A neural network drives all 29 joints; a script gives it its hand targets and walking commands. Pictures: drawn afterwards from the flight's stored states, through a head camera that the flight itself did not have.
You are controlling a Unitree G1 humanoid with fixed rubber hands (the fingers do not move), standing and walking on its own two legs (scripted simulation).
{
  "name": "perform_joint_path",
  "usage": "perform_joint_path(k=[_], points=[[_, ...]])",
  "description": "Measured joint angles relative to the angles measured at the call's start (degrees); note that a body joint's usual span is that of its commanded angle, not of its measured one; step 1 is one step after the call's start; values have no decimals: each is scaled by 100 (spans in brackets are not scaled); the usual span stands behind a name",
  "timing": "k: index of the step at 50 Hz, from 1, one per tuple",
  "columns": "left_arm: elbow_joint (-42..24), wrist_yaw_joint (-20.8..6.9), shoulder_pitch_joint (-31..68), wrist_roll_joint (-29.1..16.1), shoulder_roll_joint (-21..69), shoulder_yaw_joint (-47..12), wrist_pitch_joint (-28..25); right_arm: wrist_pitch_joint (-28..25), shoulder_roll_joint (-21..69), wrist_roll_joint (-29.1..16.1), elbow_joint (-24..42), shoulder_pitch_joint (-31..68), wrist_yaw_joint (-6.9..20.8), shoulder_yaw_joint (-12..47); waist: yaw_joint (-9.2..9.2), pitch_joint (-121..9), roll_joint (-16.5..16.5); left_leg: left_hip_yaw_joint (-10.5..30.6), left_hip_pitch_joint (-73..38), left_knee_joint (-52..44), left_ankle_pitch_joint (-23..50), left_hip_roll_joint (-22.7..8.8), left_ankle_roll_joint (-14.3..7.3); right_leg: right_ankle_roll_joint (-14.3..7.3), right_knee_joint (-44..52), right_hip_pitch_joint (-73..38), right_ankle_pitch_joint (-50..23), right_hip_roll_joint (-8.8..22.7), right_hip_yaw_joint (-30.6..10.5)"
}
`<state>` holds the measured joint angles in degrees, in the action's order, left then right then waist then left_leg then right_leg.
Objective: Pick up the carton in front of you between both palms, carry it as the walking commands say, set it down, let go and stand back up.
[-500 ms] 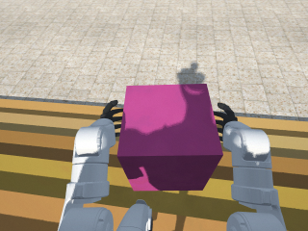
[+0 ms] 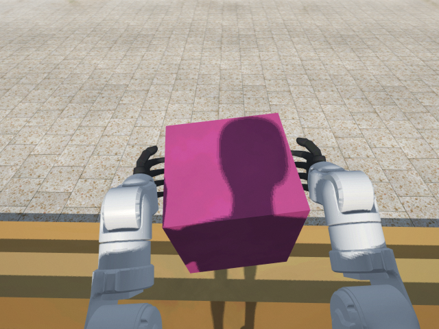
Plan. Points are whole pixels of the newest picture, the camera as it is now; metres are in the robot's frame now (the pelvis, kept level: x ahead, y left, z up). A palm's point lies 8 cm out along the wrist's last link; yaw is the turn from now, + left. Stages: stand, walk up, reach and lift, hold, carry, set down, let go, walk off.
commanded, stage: carry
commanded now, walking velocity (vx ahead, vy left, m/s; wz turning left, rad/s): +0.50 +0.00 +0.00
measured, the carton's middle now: (230, 199) +0.37 -0.01 +0.04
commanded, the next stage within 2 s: none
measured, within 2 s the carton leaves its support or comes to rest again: neither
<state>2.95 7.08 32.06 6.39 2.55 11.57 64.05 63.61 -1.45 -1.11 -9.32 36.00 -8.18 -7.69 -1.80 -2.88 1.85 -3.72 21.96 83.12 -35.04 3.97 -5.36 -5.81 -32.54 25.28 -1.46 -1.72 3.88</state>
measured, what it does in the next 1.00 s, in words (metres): goes down: left foot 0.13 m lower, then right foot 0.13 m lower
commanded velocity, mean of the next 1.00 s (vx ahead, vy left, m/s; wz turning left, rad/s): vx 0.21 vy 0.00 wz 0.00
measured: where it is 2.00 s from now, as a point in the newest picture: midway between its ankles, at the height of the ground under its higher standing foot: (224, 200)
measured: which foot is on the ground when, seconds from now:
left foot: up 0.00-0.34, down 0.36-0.74, up 0.76-1.00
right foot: down 0.00-0.36, up 0.38-0.72, down 0.74-1.00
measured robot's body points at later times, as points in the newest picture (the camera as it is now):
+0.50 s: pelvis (223, 247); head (231, 81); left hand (182, 133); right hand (273, 138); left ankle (210, 320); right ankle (254, 326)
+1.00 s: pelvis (233, 177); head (238, 63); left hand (187, 113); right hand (251, 109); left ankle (203, 234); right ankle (237, 266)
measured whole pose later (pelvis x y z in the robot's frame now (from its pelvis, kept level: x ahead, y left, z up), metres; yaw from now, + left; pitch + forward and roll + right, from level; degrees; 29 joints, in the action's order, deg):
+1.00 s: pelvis +0.74 -0.05 -0.31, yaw +0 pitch +3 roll +0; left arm 12.1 10.8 33.6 -1.5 -0.4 7.7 61.9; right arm 64.1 2.5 5.1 -7.1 31.4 -7.5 -12.3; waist 7.2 0.4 -0.8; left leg 2.7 44.5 55.9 1.5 -1.4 -3.3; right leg -8.0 -53.3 23.2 33.5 -6.1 4.6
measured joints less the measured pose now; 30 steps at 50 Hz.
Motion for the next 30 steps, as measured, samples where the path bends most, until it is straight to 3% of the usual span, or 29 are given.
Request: perform_joint_path(k=[1, 2, 4, 7, 9, 12, 14, 15, 17, 18, 20, 22, 24, 27, 30], points=[[92, 44, 97, -28, -30, -57, -17, -17, -13, 35, -45, 63, 48, -84, 172, -46, -35, 147, 323, 669, -45, -6, 124, -31, -228, -71, 1159, -106, 14], [207, 86, 156, -99, -73, -110, -39, -20, 4, 105, -90, 97, 88, -162, 321, -66, -93, 318, 660, 1044, -19, -35, 208, 39, -540, -28, 1874, -216, 31], [437, 163, 179, -290, -162, -201, -29, 56, 122, 278, -110, 27, 127, -308, 554, -63, -131, 588, 1286, 956, 292, -124, 283, -186, -1156, 87, 2231, -332, 141], [701, 226, 112, -534, -244, -286, -15, 163, 317, 513, -43, -218, 163, -458, 756, 48, -150, 678, 1876, -541, 842, -362, 409, -124, -1639, -80, 2931, -366, 166], [817, 260, 126, -645, -271, -341, -46, 179, 375, 580, 71, -370, 177, -511, 849, 145, -180, 626, 2116, -1425, 1872, -484, 379, -65, -1863, -221, 3303, -357, 146], [878, 285, 209, -743, -282, -425, -169, 140, 367, 601, 341, -533, 186, -517, 930, 247, -282, 534, 2089, -3055, 3841, -529, 297, -76, -2329, -434, 3986, -368, 74], [807, 287, 244, -763, -261, -460, -247, 110, 355, 593, 581, -626, 185, -515, 941, 265, -384, 393, 1755, -4206, 4627, -484, 269, -55, -2654, -655, 4517, -402, 37], [754, 279, 261, -768, -260, -457, -267, 95, 360, 596, 683, -649, 180, -508, 916, 251, -417, 291, 1554, -4599, 4965, -449, 212, -44, -2878, -759, 4775, -407, 52], [643, 242, 253, -766, -306, -404, -282, 62, 415, 648, 737, -597, 100, -409, 685, 218, -444, 0, 977, -5027, 5273, -335, 65, 36, -3779, -845, 4344, -290, 215], [591, 191, 226, -765, -366, -355, -287, 45, 456, 677, 700, -536, 67, -342, 486, 179, -427, -94, 621, -5112, 4650, -266, -20, 82, -4584, -709, 4102, -202, 274], [638, 97, 283, -716, -404, -219, -331, -30, 461, 682, 569, -415, 4, -245, 173, 167, -249, -27, 574, -4561, 2667, 23, 84, 290, -5956, -152, 3997, -152, -95], [657, 43, 185, -577, -329, -117, -285, -37, 403, 576, 359, -405, -39, -152, -123, 151, -257, 5, 599, -4062, 1782, 181, -200, 361, -6139, 437, 3785, -142, -428], [661, 6, 79, -401, -201, -31, -205, -8, 313, 398, 204, -451, -88, -81, -334, 191, -284, -1, 560, -3707, 1389, 220, -243, 392, -5559, 993, 3411, -41, -657], [540, -40, -95, -168, -63, 88, -162, -39, 238, 151, 45, -457, -200, 36, -557, 335, -245, 28, 335, -3496, 870, 228, -122, 476, -3931, 1528, 2539, 175, -772], [281, -78, -228, -66, -18, 193, -178, -150, 231, 12, -58, -339, -287, 123, -712, 433, -166, 141, 146, -3100, 298, 229, -108, 395, -2533, 1771, 548, 269, -727]])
